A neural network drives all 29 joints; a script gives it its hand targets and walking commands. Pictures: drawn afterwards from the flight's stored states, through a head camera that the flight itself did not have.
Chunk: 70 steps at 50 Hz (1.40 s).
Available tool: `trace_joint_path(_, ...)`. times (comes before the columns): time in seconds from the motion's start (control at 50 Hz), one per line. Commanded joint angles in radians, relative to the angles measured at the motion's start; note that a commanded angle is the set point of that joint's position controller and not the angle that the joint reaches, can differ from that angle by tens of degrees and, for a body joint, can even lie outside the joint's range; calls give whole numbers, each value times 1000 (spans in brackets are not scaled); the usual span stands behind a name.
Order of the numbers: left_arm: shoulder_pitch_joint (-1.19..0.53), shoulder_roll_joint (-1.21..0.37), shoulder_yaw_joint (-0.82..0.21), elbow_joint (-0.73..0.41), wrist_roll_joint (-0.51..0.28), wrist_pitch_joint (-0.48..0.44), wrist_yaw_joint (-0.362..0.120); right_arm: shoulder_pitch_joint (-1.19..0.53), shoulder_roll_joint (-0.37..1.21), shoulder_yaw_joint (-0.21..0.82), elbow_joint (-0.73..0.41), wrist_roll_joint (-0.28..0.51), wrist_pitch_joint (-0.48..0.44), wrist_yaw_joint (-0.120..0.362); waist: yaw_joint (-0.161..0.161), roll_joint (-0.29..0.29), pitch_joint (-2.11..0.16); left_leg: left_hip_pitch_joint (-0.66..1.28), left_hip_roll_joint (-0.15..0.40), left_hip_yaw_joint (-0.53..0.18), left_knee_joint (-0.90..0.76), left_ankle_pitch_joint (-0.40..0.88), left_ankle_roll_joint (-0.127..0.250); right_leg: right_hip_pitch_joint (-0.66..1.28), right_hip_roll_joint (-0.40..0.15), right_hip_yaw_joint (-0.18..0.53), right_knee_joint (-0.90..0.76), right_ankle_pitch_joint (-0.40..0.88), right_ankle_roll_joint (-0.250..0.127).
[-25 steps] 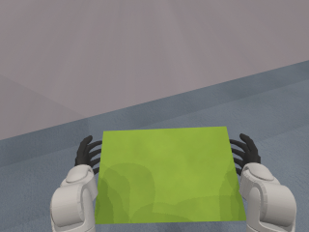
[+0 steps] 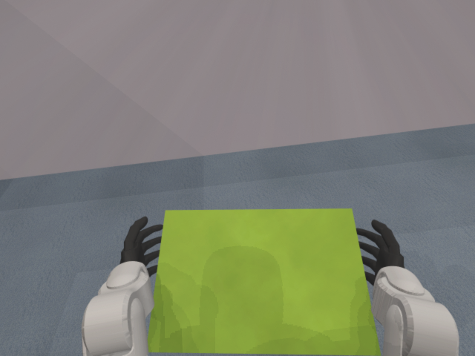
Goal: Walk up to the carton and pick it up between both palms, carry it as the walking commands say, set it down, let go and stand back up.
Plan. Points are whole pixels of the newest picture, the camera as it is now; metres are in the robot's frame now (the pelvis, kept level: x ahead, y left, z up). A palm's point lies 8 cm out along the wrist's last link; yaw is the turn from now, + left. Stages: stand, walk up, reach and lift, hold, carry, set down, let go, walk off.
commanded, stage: carry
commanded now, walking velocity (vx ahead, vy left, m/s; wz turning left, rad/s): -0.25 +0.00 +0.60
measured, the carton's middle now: (257, 283) +0.26 -0.01 +0.02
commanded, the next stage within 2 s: none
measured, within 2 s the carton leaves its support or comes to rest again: neither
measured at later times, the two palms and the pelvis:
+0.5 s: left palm out of the picture +0.06 +0.27 +0.10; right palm (331, 348) +0.13 -0.09 +0.11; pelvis -0.13 +0.04 +0.00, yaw +11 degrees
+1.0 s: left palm out of the picture +0.04 +0.24 +0.10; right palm out of the picture +0.10 -0.11 +0.10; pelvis -0.17 +0.02 +0.00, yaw +11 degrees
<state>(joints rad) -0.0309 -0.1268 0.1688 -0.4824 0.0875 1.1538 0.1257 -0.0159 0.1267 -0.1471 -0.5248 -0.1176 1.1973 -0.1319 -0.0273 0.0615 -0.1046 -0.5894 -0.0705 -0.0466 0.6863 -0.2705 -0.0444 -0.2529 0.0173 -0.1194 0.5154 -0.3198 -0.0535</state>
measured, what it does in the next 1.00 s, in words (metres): walks backwards: left foot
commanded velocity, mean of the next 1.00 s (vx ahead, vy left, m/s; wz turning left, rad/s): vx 0.00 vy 0.00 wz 0.00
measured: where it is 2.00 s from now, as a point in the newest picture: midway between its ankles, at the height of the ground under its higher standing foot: outside the picture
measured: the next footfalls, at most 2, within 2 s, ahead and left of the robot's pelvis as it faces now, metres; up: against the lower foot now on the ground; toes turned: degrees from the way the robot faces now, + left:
left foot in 0.32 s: -0.11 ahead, +0.15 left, +0.00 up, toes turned +14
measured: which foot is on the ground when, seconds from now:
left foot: up 0.00-0.30, down 0.32-1.00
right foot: down 0.00-1.00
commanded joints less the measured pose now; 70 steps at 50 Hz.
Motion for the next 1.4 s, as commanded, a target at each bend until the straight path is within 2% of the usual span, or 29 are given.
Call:
trace_joint_path(0.0, -376, -786, -724, -74, -384, 32, -253, -494, 808, 811, -58, 425, 0, 247, 12, -124, -30, 24, 68, 27, 584, -154, -6, -137, -426, 156, -232, 383, -121)
trace_joint_path(0.02, -372, -773, -718, -84, -377, 31, -253, -475, 804, 804, -50, 423, 1, 248, 9, -132, -44, 14, 65, 20, 625, -121, 6, -115, -370, 111, -210, 356, -95)
trace_joint_path(0.04, -371, -761, -713, -84, -369, 33, -252, -466, 796, 802, -50, 417, 3, 245, 10, -166, -54, -20, 64, 36, 623, -109, 5, -53, -329, 90, -179, 356, -80)
trace_joint_path(0.06, -366, -743, -707, -82, -365, 35, -253, -468, 783, 803, -47, 411, 6, 239, 14, -189, -59, -36, 66, 66, 586, -107, -2, -17, -297, 80, -168, 315, -64)
trace_joint_path(0.1, -356, -721, -706, -74, -367, 42, -255, -460, 756, 804, -42, 398, 14, 225, 15, -230, -67, -24, 69, 125, 400, -140, -8, 24, -271, 86, -157, 284, -47)
trace_joint_path(0.14, -353, -707, -714, -70, -372, 51, -255, -435, 744, 797, -25, 387, 23, 214, 27, -262, -100, 13, 42, 161, 249, -201, -4, 71, -292, 133, -159, 319, -65)
trace_joint_path(0.18, -349, -699, -721, -57, -378, 57, -254, -410, 734, 779, 1, 378, 30, 208, 37, -280, -145, 51, 37, 165, 97, -250, 11, 131, -323, 173, -150, 369, -80)
trace_joint_path(0.22, -346, -711, -729, -42, -386, 58, -253, -398, 728, 755, 23, 372, 32, 206, 42, -296, -192, 105, 33, 163, -57, -231, 30, 175, -348, 191, -128, 393, -72)
trace_joint_path(0.24, -353, -722, -737, -38, -392, 56, -253, -388, 728, 743, 33, 369, 31, 207, 34, -280, -217, 167, 34, 178, -172, -162, 36, 172, -346, 173, -99, 385, -50)
trace_joint_path(0.26, -358, -729, -741, -34, -398, 51, -252, -384, 730, 730, 41, 367, 27, 207, 26, -249, -241, 284, 58, 184, -317, -32, 38, 117, -340, 140, -70, 362, -9)
trace_joint_path(0.28, -366, -734, -745, -30, -400, 46, -252, -388, 736, 717, 54, 367, 23, 208, 31, -197, -244, 391, 114, 129, -371, 17, 41, 29, -318, 103, -32, 336, 35)
trace_joint_path(0.3, -379, -735, -745, -21, -397, 42, -249, -391, 739, 705, 69, 368, 19, 211, 28, -109, -239, 480, 208, 21, -392, 75, 42, -84, -293, 80, 26, 239, 72)
trace_joint_path(0.32, -390, -742, -755, -33, -402, 41, -252, -388, 734, 691, 88, 360, 9, 214, 27, 101, -197, 480, 386, -179, -362, 348, 95, -223, -204, 1, 91, 63, 126)
trace_joint_path(0.34, -458, -766, -782, -66, -419, 36, -254, -411, 766, 698, 82, 369, -2, 224, 14, 140, -141, 370, 412, -166, -381, 362, 137, -186, -186, -21, 114, -70, 136)
trace_joint_path(0.36, -480, -783, -792, -65, -424, 34, -257, -435, 781, 700, 69, 373, -8, 232, 7, 122, -117, 330, 384, -155, -406, 234, 149, -190, -169, -14, 156, -99, 131)
trace_joint_path(0.4, -484, -803, -805, -60, -429, 32, -260, -433, 787, 698, 59, 365, -17, 237, 11, 91, -90, 267, 325, -109, -444, -37, 154, -182, -151, 0, 203, -53, 122)
trace_joint_path(0.42, -468, -801, -804, -51, -424, 32, -257, -416, 779, 692, 67, 359, -17, 237, 14, 88, -89, 250, 298, -83, -446, -91, 150, -170, -142, 1, 198, -21, 118)
trace_joint_path(0.5, -427, -777, -783, -20, -403, 36, -247, -408, 753, 695, 73, 361, -14, 236, 30, 59, -136, 256, 253, -48, -390, 5, 136, -36, -125, -13, 1, 68, 107)
trace_joint_path(0.54, -416, -765, -761, -4, -394, 38, -246, -404, 752, 699, 78, 360, -11, 233, 29, 3, -161, 232, 219, -39, -348, 21, 117, 52, -170, 34, -64, 128, 95)
trace_joint_path(0.56, -409, -762, -745, 13, -383, 35, -246, -420, 747, 707, 67, 368, -8, 234, 27, -58, -136, 217, 197, -23, -342, -14, 98, 17, -189, 68, -76, 129, 84)
trace_joint_path(0.58, -410, -763, -737, 17, -379, 34, -246, -444, 750, 715, 61, 376, -6, 236, 24, -79, -120, 225, 193, -21, -337, -51, 92, -21, -191, 79, -97, 84, 77)
trace_joint_path(0.62, -412, -772, -728, 23, -374, 32, -247, -463, 753, 722, 57, 382, -5, 236, 22, -66, -102, 214, 198, -35, -357, -93, 90, -45, -178, 72, -105, 28, 71)
trace_joint_path(0.68, -405, -771, -720, 30, -371, 30, -243, -462, 749, 722, 59, 386, -5, 235, 23, -59, -114, 195, 206, -45, -371, -117, 89, -30, -165, 63, -99, 31, 70)
trace_joint_path(0.94, -417, -764, -732, 11, -385, 13, -239, -443, 744, 721, 64, 384, -21, 230, 15, -64, -137, 233, 187, -18, -317, -64, 80, -64, -185, 90, -141, -14, 59)
trace_joint_path(1.16, -411, -754, -729, 16, -379, 4, -236, -439, 736, 723, 67, 385, -32, 229, 13, -66, -147, 248, 186, -4, -292, 17, 77, -38, -188, 89, -143, 29, 50)
trace_joint_path(1.38, -410, -757, -729, 19, -378, -1, -235, -440, 738, 725, 67, 388, -38, 230, 12, -65, -160, 268, 189, 8, -275, 101, 75, -2, -188, 77, -117, 126, 46)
